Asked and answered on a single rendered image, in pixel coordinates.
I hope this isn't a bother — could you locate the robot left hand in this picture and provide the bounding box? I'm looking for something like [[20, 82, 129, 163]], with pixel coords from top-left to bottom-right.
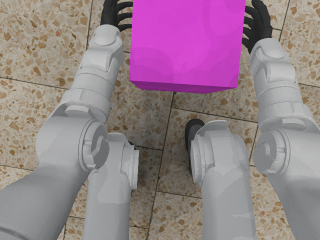
[[100, 0, 133, 32]]

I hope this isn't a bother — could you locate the robot left upper arm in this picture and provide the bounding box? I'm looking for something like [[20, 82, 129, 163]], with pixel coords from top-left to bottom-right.
[[0, 116, 110, 240]]

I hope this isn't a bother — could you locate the robot left shin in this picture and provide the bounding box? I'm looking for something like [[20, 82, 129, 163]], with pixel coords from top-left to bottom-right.
[[88, 132, 131, 182]]

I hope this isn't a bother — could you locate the carton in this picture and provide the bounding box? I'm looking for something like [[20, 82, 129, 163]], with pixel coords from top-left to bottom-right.
[[129, 0, 246, 94]]

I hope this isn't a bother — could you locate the robot right shin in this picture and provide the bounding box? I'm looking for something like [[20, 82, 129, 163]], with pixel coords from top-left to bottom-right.
[[194, 120, 250, 172]]

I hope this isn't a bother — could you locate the robot right upper arm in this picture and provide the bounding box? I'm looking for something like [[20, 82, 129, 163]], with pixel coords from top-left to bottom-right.
[[252, 127, 320, 240]]

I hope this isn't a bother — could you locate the right robot forearm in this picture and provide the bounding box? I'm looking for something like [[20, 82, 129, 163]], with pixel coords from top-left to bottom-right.
[[248, 38, 320, 134]]

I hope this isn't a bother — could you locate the robot shin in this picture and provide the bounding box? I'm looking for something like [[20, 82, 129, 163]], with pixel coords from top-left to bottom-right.
[[88, 132, 131, 182], [194, 120, 250, 172]]

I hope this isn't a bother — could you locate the robot right hand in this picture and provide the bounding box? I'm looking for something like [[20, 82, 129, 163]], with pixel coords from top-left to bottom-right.
[[242, 0, 273, 54]]

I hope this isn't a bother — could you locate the left robot forearm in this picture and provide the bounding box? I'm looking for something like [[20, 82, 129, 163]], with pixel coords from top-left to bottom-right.
[[35, 24, 125, 154]]

